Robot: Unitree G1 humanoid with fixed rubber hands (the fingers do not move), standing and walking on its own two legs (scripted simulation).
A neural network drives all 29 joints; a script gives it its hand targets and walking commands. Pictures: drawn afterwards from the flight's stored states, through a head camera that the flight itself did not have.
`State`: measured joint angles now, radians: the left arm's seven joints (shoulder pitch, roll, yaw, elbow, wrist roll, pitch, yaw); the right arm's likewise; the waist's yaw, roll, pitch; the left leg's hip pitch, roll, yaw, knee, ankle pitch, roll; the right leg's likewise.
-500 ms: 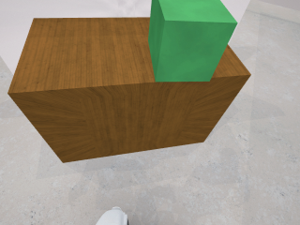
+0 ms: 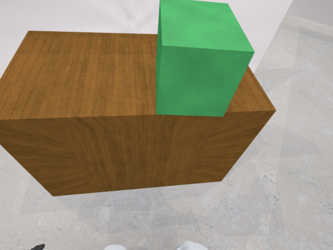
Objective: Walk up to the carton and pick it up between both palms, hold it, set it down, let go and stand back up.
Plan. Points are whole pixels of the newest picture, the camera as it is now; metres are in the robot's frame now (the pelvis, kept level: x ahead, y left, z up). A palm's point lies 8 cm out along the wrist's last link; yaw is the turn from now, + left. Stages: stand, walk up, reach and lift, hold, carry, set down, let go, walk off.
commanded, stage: walk up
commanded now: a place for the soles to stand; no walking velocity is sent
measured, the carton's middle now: (192, 58) +0.71 -0.07 +0.07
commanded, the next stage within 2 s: none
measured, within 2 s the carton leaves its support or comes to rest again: neither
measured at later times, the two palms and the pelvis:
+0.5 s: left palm out of the picture +0.14 +0.26 -0.12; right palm out of the picture +0.13 -0.35 -0.09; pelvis +0.07 -0.05 +0.00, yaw +1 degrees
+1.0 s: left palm out of the picture +0.14 +0.21 -0.11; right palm (312, 244) +0.17 -0.40 -0.11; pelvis +0.10 -0.11 +0.00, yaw +4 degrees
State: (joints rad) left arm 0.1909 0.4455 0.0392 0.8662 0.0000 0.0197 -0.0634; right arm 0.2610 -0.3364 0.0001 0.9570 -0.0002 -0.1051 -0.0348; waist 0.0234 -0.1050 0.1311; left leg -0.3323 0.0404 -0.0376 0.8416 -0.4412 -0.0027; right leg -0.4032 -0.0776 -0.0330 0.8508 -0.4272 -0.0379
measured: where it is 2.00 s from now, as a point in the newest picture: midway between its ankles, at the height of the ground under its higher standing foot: outside the picture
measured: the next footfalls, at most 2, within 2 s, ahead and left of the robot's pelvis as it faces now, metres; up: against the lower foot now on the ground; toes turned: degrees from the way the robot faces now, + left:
left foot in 0.38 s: +0.18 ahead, +0.06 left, +0.00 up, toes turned +4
right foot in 0.70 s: +0.16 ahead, -0.20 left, +0.00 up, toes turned -1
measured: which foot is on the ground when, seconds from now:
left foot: down 0.00-0.00, up 0.02-0.36, down 0.38-0.72, up 0.74-1.00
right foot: down 0.00-0.38, up 0.40-0.68, down 0.70-1.00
